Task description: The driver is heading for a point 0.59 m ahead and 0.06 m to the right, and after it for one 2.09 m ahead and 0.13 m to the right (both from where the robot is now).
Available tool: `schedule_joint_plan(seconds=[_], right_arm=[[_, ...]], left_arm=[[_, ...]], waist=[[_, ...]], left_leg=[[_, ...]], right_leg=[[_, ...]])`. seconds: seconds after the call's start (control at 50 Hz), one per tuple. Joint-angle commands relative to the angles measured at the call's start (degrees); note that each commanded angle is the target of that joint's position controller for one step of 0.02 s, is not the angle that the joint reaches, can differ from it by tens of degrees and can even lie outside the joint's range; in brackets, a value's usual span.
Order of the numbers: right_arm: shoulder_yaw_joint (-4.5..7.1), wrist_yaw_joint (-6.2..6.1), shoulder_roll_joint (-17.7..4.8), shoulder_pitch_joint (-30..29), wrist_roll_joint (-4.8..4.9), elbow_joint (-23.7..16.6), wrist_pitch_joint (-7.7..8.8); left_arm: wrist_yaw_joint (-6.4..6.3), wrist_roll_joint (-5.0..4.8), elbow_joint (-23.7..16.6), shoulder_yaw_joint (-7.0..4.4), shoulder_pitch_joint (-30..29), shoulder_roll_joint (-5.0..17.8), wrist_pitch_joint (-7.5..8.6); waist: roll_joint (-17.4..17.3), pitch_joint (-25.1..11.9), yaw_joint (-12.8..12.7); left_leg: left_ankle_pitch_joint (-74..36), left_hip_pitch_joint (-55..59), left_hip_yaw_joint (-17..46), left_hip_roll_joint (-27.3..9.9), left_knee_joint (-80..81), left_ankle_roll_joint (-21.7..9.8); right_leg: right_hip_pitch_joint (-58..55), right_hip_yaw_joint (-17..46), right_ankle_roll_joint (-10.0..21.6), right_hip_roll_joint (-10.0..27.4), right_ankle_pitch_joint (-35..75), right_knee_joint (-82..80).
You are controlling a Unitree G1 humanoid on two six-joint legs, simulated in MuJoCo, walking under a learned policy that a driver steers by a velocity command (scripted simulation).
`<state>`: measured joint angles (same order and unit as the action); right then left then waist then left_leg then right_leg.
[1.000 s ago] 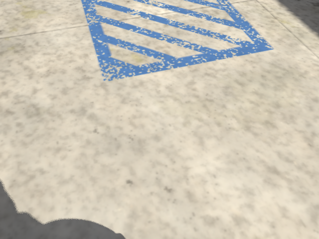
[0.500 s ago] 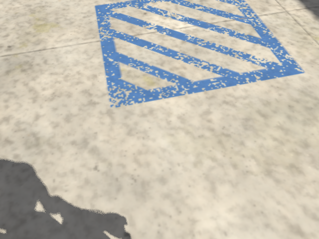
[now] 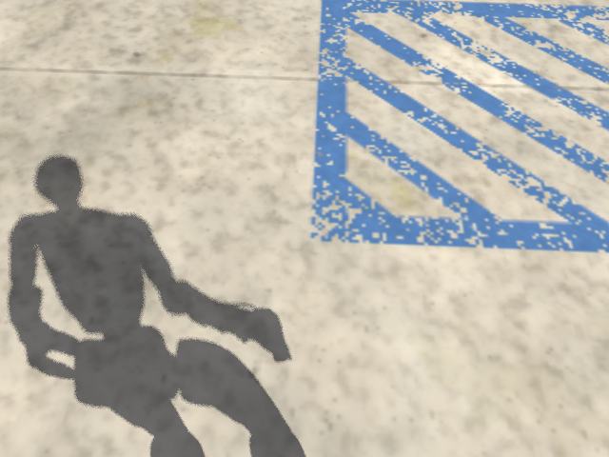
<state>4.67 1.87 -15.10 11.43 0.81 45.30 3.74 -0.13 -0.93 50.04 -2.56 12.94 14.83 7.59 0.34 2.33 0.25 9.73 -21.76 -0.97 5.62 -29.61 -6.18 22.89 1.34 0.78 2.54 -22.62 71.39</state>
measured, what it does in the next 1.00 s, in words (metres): walks ahead: right foot, then left foot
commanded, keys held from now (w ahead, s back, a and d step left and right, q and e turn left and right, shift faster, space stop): w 1.00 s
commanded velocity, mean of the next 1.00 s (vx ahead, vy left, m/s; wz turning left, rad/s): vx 0.50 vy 0.00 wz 0.12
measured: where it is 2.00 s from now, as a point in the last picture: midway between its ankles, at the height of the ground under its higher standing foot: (317, 214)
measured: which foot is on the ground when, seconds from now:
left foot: down 0.00-0.42, up 0.44-0.92, down 0.94-1.00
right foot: up 0.00-0.38, down 0.40-0.94, up 0.96-1.00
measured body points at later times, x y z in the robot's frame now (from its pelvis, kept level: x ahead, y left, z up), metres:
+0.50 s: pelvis +0.29 -0.05 +0.00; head +0.32 -0.05 +0.45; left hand +0.44 +0.22 -0.10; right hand +0.35 -0.32 -0.13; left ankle +0.14 +0.06 -0.64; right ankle +0.38 -0.13 -0.73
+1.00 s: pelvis +0.56 +0.02 +0.00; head +0.59 +0.04 +0.44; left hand +0.54 +0.30 -0.14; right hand +0.78 -0.20 -0.09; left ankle +0.64 +0.13 -0.73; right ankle +0.40 -0.13 -0.67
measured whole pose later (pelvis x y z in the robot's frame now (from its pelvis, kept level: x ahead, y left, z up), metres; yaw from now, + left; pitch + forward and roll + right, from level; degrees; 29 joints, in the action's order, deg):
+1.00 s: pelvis +0.56 +0.02 +0.00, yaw +5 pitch +3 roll -1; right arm 2.6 1.7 -14.4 4.4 0.3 42.0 5.7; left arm 0.3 -1.2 52.5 -2.6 20.8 16.4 4.1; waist 0.9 1.0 -2.8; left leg 8.4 -26.4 -2.0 0.4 -31.8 -3.3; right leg 12.2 2.2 1.5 -0.5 -28.0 54.6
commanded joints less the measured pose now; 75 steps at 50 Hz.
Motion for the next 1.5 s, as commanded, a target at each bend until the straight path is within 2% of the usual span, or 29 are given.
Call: schedule_joint_plan(seconds=[0.02, 0.1, 0.18, 0.28, 0.34, 0.38, 0.4, 0.42, 0.44, 0.46, 0.5, 0.52, 0.6, 0.72, 0.82, 0.88, 0.92, 0.94, 0.96, 0.98, 1.0, 1.04, 1.08, 1.14, 1.26, 1.36, 1.44, 1.48, 1.5], right_arm=[[0.67, -0.59, -4.3, 0.5, -0.48, -4.4, 0.81], [1.1, -1.78, -7.0, 4.5, -0.33, -2.7, 1.3], [0.89, -2.27, -7.2, 8.0, 0.07, -1.2, 1.04], [0.79, -2.3, -7.6, 12.0, 0.17, 1.1, 0.75], [1.09, -2.82, -8.6, 11.9, 0.01, 1.6, -0.01], [0.99, -2.8, -8.9, 9.3, -0.17, 1.0, -0.37], [0.21, -2.61, -7.4, 8.0, -0.69, -0.1, -0.27], [-1.18, -2.25, -2.7, 14.8, -0.46, -0.4, 0.64], [-1.58, -1.87, -3.1, 16.1, 0.17, 0.5, 1.52], [-0.44, -1.55, -7.9, 11.3, 1.16, -0.6, 2.05], [-0.42, -1.6, -7.3, 3.8, 0.48, -2.6, 2.12], [-0.01, -1.84, -7.0, 4.2, -0.22, -2.4, 1.64], [-0.45, -2.39, -4.0, 5.6, -0.54, -2.1, 0.29], [-1.3, -1.82, -2.0, -6.2, -0.55, -5.0, 1.08], [-1.48, -0.36, -2.6, -13.9, 0.25, -8.0, 1.74], [-0.95, 0.37, -4.4, -12.2, 0.22, -8.3, 2.32], [1.11, -0.15, -8.3, 0.6, -0.21, -4.4, 2.44], [2.36, -0.78, -12.7, 11.5, -0.97, -2.4, 2.32], [3.2, -0.64, -17.0, 14.5, -1.05, -1.2, 1.96], [1.79, -0.61, -11.2, 15.0, -0.3, -1.3, 1.75], [0.96, -0.8, -9.1, 10.5, -0.22, -2.0, 1.75], [0.05, -0.63, -6.5, 3.4, -0.81, -3.0, 1.62], [-0.35, -0.34, -5.2, 1.4, -1.24, -2.9, 2.05], [0.22, -0.6, -7.2, 2.5, -0.84, -1.3, 2.77], [0.5, -1.78, -8.8, 6.0, -0.88, 1.4, 2.28], [0.85, -2.02, -9.5, 9.4, -0.5, 4.4, 1.44], [1.51, -2.78, -11.4, 7.0, -0.08, 4.3, 0.03], [1.21, -3.63, -10.9, 6.2, -0.3, 3.4, -0.9], [0.11, -3.88, -8.4, 7.5, -1.45, 1.3, -0.34]], left_arm=[[-0.16, 0.84, -4.9, -2.14, 0.6, 6.9, 0.34], [-0.6, 1.77, -6.9, -1.57, -3.6, 4.3, -1.31], [0.0, 1.18, -8.8, -0.9, -11.3, 2.9, -1.0], [1.45, 0.54, -11.6, -0.86, -18.3, 4.2, -0.23], [2.26, 0.56, -12.0, -1.15, -16.6, 5.4, 0.38], [1.96, 0.69, -9.3, -2.5, -6.5, 7.9, 0.53], [1.64, 1.33, -7.2, -3.34, 3.6, 10.6, 0.5], [1.32, 2.16, -6.0, -4.7, 11.9, 15.2, 0.11], [1.65, 0.85, -4.4, -3.85, 13.6, 11.8, -0.4], [1.49, -0.01, -5.3, -2.82, 9.4, 8.7, -0.75], [1.6, 0.85, -6.7, -1.78, 1.5, 6.3, -1.38], [1.79, 1.35, -7.0, -1.27, -0.2, 5.1, -1.13], [1.86, 1.12, -5.5, -1.7, 0.3, 6.9, -0.49], [0.65, 0.18, -2.9, -2.18, 5.5, 8.8, -1.58], [0.45, -0.3, -0.3, -2.37, 10.1, 9.6, -2.81], [0.01, -0.43, 0.2, -2.84, 9.2, 10.8, -3.67], [-0.18, -0.27, -0.2, -2.43, 7.4, 10.1, -4.1], [-0.3, 0.95, -1.8, -1.26, 7.2, 7.6, -3.93], [0.24, 0.78, -2.5, 0.82, 14.5, 0.6, -2.57], [0.6, -0.39, -1.5, -0.39, 11.8, 6.4, -1.43], [0.87, -1.5, -3.4, -1.19, 6.2, 9.3, -0.77], [0.46, -0.19, -4.3, -1.35, 1.6, 8.3, -0.94], [0.42, 0.11, -3.8, -1.42, 3.9, 6.5, -2.28], [0.03, 0.64, -4.6, -1.17, 2.3, 4.8, -3.56], [0.97, 0.18, -7.0, -0.54, -7.6, 3.2, -3.3], [2.39, -0.45, -10.6, -0.38, -14.5, 3.5, -3.36], [3.57, 0.0, -12.0, -1.29, -11.9, 5.4, -3.4], [3.06, 0.0, -8.4, -4.18, 3.0, 10.0, -3.64], [2.01, 0.09, -7.2, -6.0, 11.6, 15.8, -4.09]], waist=[[-0.1, -6.4, -1.5], [-2.1, -3.5, -0.6], [-3.9, -2.4, 2.9], [-4.6, 0.1, 5.5], [-5.6, -0.7, 3.6], [-6.0, -6.8, -2.2], [-4.1, -14.3, -6.5], [8.3, -23.6, -6.2], [15.6, -26.3, -6.3], [9.9, -16.6, -6.4], [1.3, -4.8, -3.4], [1.8, -3.4, -1.4], [3.8, -2.7, 0.7], [2.9, -1.2, -3.1], [3.5, 1.1, -5.4], [4.8, -0.3, -3.0], [3.9, -8.4, 3.7], [-2.0, -17.3, 7.6], [-17.4, -23.9, 4.0], [-13.0, -23.6, 6.4], [-9.7, -14.7, 5.9], [-3.4, -6.7, 2.6], [-5.0, -5.3, -0.5], [-4.1, -3.2, -1.4], [-3.7, -0.6, 2.0], [-3.3, 1.7, 4.5], [-5.3, -1.1, 1.6], [-3.5, -9.7, -5.6], [5.3, -16.2, -7.7]], left_leg=[[-14.4, 14.3, 21.1, -16.0, 16.0, -11.6], [-23.0, 8.9, 13.5, -13.7, 18.4, -10.6], [-17.7, 10.3, 9.8, -11.1, 18.0, -6.8], [-14.2, 20.3, 14.3, -16.0, 15.1, -6.5], [-22.3, 25.6, 15.6, -18.2, 10.9, -5.1], [-39.6, 24.0, 12.7, -14.9, 0.5, -3.2], [-34.8, 16.0, 10.6, -12.0, -12.1, -1.5], [-11.7, -5.7, 6.1, -3.3, -34.9, 3.0], [22.2, -16.8, 9.3, -0.6, -44.5, 3.6], [19.9, -22.4, 10.5, -4.6, -48.5, 3.2], [11.0, -20.8, 6.5, -9.7, -42.4, 3.1], [8.6, -17.7, 6.5, -11.6, -38.9, 3.3], [3.1, -15.2, 4.7, -13.2, -31.0, 5.3], [-14.2, -14.6, 2.4, -11.6, -9.7, 6.2], [-12.0, -15.9, 1.9, -9.9, -1.8, 5.0], [-5.8, -11.1, 1.2, -8.4, 1.0, 2.8], [-6.7, 8.3, -1.0, -6.0, 3.1, -0.1], [-10.0, 26.2, 10.0, -16.1, 0.8, -4.2], [-0.8, 45.2, 36.2, -28.3, 6.0, -13.6], [7.1, 44.8, 41.3, -28.0, 10.3, -13.1], [5.9, 37.4, 32.9, -25.9, 11.5, -10.4], [-3.6, 22.1, 22.1, -21.5, 14.7, -8.2], [-7.4, 14.9, 17.4, -19.3, 18.3, -7.8], [-11.8, 11.6, 12.6, -18.7, 21.4, -8.8], [-12.0, 14.1, 3.2, -16.7, 23.1, -5.4], [-12.4, 23.7, 0.1, -20.3, 21.0, -3.9], [-34.8, 28.3, -3.3, -21.3, 11.1, -1.2], [-44.2, 21.7, -7.5, -17.3, -9.2, 2.0], [-25.3, 4.3, -9.0, -13.1, -29.5, 4.9]], right_leg=[[13.0, 3.3, -0.5, 5.1, 5.0, -4.3], [13.5, 0.5, -3.2, 4.8, 14.4, -16.6], [11.1, -0.7, -2.3, 2.3, 29.1, -33.4], [15.2, -0.2, 0.0, 0.8, 27.5, -41.0], [13.1, -0.7, 2.5, -0.3, 20.6, -43.4], [-2.6, -3.4, 5.1, -3.5, 20.7, -45.4], [-19.0, 2.0, 8.6, 2.2, 24.1, -42.9], [-42.7, 24.0, 17.2, 15.5, 18.9, -43.5], [-47.4, 40.4, 19.9, 20.7, 11.0, -51.6], [-40.2, 35.4, 16.9, 19.0, 3.8, -53.4], [-22.0, 22.5, 13.8, 14.3, 8.6, -57.4], [-17.1, 18.9, 12.9, 12.2, 12.6, -59.1], [-11.6, 10.6, 13.8, 9.7, 23.6, -63.2], [-14.4, 3.2, 11.0, 6.9, 26.9, -63.7], [-22.3, 4.8, 10.6, 10.6, 25.4, -60.6], [-26.0, 5.5, 9.1, 12.3, 32.8, -56.0], [-22.7, 1.8, 6.6, 8.1, 46.4, -41.4], [-11.1, -1.1, 4.4, 4.6, 33.4, -23.9], [12.5, -1.4, 0.9, -5.7, -4.5, -4.5], [19.7, 5.6, 1.3, -3.4, -10.8, 2.6], [23.3, 4.7, 1.9, -0.6, -6.1, 3.6], [19.3, 2.5, 1.3, 3.7, 2.3, -2.6], [13.5, 2.7, 0.7, 5.4, 5.5, -6.2], [14.6, 2.0, -0.8, 5.9, 10.2, -11.9], [15.0, 0.3, -0.7, 4.3, 27.8, -30.4], [17.9, 0.2, 1.4, 2.6, 25.1, -36.6], [11.2, -4.3, 4.7, -1.1, 15.0, -37.9], [-10.6, -5.8, 7.8, -5.3, 17.4, -40.8], [-29.4, 13.0, 13.3, 6.1, 17.7, -41.7]])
